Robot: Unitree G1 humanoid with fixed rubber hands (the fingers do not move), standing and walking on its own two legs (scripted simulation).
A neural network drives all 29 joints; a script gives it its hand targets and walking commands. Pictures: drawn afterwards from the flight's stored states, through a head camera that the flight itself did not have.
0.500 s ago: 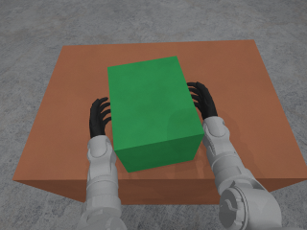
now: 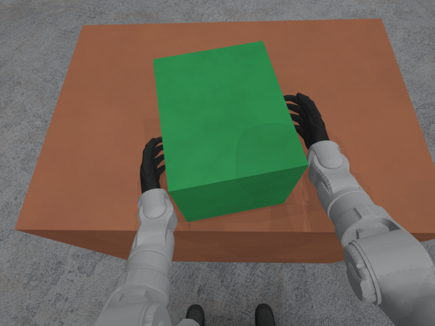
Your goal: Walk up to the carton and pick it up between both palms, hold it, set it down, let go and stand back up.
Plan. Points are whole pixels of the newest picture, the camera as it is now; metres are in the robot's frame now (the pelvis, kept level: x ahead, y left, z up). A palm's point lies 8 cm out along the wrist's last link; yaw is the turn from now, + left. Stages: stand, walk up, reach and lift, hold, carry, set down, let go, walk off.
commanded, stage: set down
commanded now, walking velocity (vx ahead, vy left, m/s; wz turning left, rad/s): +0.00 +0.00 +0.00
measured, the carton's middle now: (223, 136) +0.46 +0.05 +0.00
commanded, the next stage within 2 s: none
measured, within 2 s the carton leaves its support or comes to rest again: neither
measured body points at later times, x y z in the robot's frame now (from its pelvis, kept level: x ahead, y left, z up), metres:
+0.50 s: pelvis -0.04 -0.01 +0.00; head +0.09 -0.01 +0.43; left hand +0.32 +0.17 -0.02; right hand +0.39 -0.18 -0.01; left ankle -0.01 +0.15 -0.73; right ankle +0.01 -0.13 -0.73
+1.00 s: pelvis -0.06 -0.02 +0.00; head +0.00 -0.01 +0.45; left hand +0.29 +0.16 +0.02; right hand +0.33 -0.21 +0.01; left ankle -0.01 +0.15 -0.73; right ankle +0.01 -0.13 -0.73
